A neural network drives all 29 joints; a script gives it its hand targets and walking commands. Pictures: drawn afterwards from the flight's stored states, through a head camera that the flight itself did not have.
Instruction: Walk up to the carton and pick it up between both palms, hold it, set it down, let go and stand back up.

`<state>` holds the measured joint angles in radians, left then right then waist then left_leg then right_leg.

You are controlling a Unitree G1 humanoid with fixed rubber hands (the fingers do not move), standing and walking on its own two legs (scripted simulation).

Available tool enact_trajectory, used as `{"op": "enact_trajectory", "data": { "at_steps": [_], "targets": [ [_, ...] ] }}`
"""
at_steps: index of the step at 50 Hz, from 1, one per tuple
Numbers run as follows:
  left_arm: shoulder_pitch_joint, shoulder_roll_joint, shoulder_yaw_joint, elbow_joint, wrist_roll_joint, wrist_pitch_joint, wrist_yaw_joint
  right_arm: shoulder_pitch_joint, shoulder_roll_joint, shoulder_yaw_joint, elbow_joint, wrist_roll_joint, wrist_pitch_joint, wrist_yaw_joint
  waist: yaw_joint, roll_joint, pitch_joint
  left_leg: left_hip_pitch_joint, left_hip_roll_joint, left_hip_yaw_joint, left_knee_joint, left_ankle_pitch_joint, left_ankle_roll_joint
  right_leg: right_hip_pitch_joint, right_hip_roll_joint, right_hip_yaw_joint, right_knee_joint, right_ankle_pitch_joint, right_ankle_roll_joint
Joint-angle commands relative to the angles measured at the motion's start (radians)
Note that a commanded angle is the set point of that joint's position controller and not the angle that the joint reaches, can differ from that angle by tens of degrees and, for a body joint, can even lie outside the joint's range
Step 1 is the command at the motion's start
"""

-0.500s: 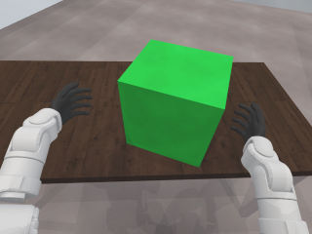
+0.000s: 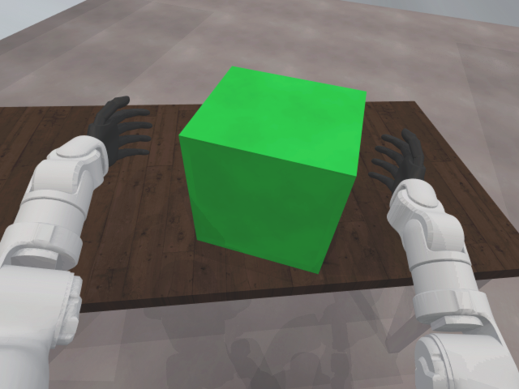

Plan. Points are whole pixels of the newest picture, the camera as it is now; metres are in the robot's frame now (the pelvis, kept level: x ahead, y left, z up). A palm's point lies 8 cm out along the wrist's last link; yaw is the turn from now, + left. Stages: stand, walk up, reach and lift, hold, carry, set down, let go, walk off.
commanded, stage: reach and lift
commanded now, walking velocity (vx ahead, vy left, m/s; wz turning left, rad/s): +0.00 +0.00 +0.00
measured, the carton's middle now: (275, 171) +0.48 -0.11 +0.05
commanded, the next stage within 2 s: none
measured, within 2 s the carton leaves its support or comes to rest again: neither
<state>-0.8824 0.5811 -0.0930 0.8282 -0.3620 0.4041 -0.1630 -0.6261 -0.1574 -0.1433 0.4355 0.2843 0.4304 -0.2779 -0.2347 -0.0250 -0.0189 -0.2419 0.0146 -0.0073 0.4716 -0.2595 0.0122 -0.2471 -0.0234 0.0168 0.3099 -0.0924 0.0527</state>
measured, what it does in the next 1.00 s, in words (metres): stands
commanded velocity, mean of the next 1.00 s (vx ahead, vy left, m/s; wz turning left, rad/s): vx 0.00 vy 0.00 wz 0.00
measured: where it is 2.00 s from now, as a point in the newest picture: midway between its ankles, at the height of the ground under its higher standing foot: outside the picture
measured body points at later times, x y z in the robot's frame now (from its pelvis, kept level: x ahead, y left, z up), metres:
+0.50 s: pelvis +0.00 +0.00 +0.00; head +0.02 +0.02 +0.45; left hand +0.52 +0.13 +0.20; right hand +0.38 -0.28 +0.17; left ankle -0.01 +0.11 -0.74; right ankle +0.04 -0.16 -0.74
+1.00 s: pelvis +0.00 -0.01 +0.00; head +0.05 +0.03 +0.44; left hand +0.54 +0.12 +0.17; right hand +0.40 -0.28 +0.15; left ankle -0.01 +0.11 -0.74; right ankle +0.04 -0.16 -0.74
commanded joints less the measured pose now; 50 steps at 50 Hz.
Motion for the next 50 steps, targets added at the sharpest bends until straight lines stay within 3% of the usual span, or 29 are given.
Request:
{"op": "enact_trajectory", "data": {
  "at_steps": [1, 6, 15, 29, 41, 50],
  "targets": [
    [-0.618, 0.208, 0.061, -0.141, -0.007, -0.086, 0.006, -0.527, -0.178, -0.029, -0.181, -0.008, -0.072, 0.007, -0.024, 0.135, -0.585, 0.087, -0.036, 0.027, -0.067, 0.277, -0.044, 0.306, 0.059, -0.055, 0.064, 0.393, -0.076],
    [-0.715, 0.190, 0.023, -0.039, -0.015, -0.129, 0.019, -0.616, -0.186, -0.032, -0.085, -0.014, -0.101, 0.019, -0.037, 0.162, -0.613, 0.101, -0.035, 0.021, -0.062, 0.278, -0.052, 0.266, 0.061, -0.066, 0.060, 0.379, -0.080],
    [-0.849, 0.174, -0.044, 0.179, -0.041, -0.214, 0.034, -0.763, -0.195, -0.019, 0.092, -0.023, -0.160, 0.029, -0.066, 0.148, -0.659, 0.088, -0.040, 0.012, -0.055, 0.262, -0.047, 0.231, 0.057, -0.074, 0.060, 0.391, -0.072],
    [-1.032, 0.148, -0.161, 0.416, -0.105, -0.311, 0.059, -0.954, -0.206, -0.006, 0.284, -0.017, -0.231, 0.030, -0.109, 0.170, -0.759, 0.086, -0.039, 0.003, -0.024, 0.278, -0.053, 0.134, 0.050, -0.087, 0.069, 0.409, -0.066],
    [-1.065, 0.101, -0.207, 0.531, -0.097, -0.358, 0.062, -0.987, -0.189, 0.006, 0.422, -0.003, -0.274, 0.022, -0.128, 0.220, -0.774, 0.093, -0.036, 0.000, 0.001, 0.327, -0.066, 0.072, 0.049, -0.095, 0.075, 0.432, -0.069],
    [-0.969, 0.072, -0.158, 0.539, -0.043, -0.431, 0.067, -0.892, -0.138, 0.011, 0.440, -0.030, -0.351, 0.014, -0.103, 0.226, -0.789, 0.069, -0.040, 0.009, 0.019, 0.359, -0.072, 0.060, 0.048, -0.093, 0.092, 0.446, -0.063]
  ]
}}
